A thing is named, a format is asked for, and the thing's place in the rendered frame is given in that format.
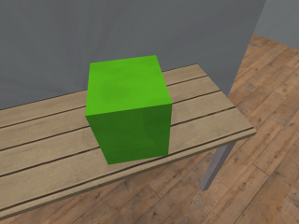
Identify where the table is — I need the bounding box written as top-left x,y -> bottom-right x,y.
0,63 -> 257,221

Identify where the carton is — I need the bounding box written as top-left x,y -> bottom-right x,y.
85,55 -> 173,165

